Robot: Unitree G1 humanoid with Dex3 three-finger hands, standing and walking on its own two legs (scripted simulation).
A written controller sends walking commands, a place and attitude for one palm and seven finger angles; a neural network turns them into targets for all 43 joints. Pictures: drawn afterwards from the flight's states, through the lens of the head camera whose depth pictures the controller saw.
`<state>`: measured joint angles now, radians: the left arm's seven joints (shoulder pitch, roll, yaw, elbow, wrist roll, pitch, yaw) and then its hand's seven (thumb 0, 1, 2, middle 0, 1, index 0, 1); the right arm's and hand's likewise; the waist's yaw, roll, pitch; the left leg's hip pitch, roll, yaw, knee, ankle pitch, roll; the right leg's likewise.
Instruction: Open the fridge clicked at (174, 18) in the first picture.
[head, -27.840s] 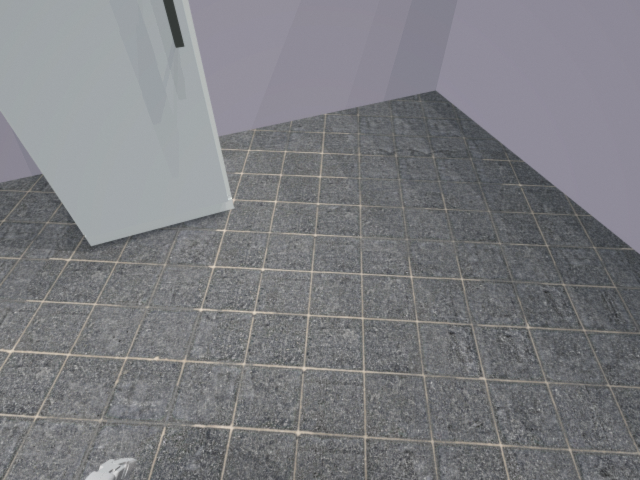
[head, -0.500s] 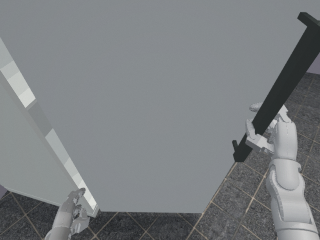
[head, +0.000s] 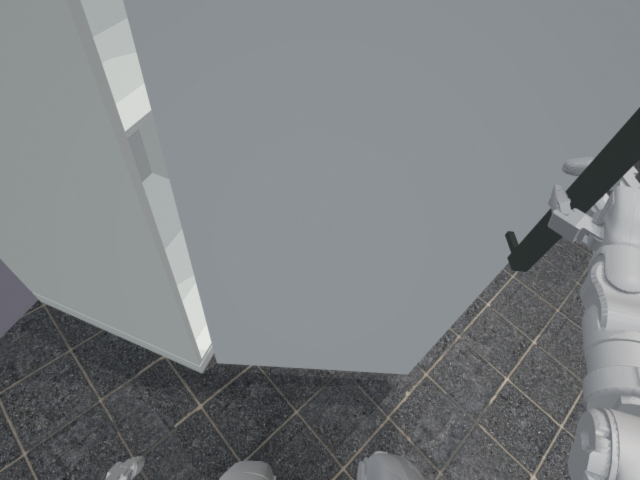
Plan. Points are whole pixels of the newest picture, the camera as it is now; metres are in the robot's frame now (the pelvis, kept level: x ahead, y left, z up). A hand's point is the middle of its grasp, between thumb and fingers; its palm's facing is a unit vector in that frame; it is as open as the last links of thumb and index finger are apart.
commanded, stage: stop walking and hold the door back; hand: right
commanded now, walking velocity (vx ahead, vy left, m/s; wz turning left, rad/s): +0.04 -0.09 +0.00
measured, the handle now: (591, 163) +0.48 -0.25 +0.19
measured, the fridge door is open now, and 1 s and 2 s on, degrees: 70 71 72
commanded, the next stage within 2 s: loosen the grip on the handle in 0.70 s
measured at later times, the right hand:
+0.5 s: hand (565, 213) +0.43 -0.23 +0.15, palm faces +0.12 +0.97 -0.22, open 6.2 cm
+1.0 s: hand (574, 224) +0.42 -0.24 +0.15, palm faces +0.15 +0.97 -0.17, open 8.0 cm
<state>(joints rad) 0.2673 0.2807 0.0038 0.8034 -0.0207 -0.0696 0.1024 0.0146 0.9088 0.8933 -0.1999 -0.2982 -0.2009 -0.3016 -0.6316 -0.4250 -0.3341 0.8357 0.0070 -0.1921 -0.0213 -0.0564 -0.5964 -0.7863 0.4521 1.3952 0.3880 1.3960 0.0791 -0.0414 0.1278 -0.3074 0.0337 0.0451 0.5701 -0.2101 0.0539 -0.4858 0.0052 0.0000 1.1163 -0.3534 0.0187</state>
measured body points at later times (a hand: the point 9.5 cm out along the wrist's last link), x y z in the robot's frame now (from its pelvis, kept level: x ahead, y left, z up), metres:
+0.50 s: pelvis +0.03 -0.06 +0.00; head +0.05 -0.07 +0.45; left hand +0.15 +0.20 -0.09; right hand +0.42 -0.28 +0.16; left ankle +0.04 +0.06 -0.73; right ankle +0.03 -0.16 -0.73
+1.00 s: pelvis +0.00 -0.05 +0.00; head +0.01 -0.05 +0.45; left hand +0.11 +0.22 -0.09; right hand +0.40 -0.29 +0.16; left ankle +0.04 +0.06 -0.73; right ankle +0.03 -0.16 -0.73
